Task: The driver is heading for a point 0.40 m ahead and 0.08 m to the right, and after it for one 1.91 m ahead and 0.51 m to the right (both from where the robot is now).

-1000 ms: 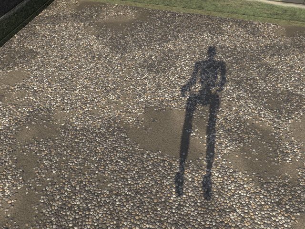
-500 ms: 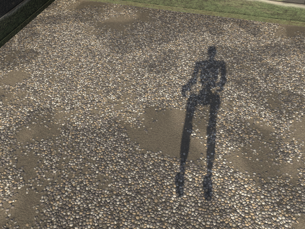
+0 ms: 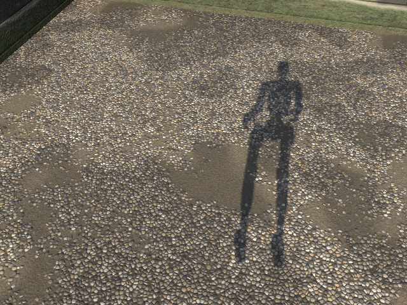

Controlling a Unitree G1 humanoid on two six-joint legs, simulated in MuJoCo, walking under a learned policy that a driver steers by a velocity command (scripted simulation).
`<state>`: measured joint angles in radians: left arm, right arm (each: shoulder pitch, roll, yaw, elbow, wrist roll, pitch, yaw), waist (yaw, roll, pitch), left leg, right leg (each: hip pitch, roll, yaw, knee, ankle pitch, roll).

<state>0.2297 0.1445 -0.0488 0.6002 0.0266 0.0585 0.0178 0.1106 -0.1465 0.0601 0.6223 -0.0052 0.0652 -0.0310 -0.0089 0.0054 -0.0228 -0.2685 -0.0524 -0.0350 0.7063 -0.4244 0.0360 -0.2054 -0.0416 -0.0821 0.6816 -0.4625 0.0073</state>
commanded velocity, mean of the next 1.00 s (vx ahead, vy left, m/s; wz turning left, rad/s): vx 0.50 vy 0.00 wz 0.00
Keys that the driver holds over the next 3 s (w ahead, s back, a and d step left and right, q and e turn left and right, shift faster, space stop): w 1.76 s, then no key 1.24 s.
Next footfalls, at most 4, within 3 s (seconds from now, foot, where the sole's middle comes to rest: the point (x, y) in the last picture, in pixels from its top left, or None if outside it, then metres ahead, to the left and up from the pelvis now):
none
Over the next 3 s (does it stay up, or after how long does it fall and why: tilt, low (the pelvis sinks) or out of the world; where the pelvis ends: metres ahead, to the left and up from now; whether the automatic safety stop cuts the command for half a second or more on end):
stays up -0.01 -0.02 0.03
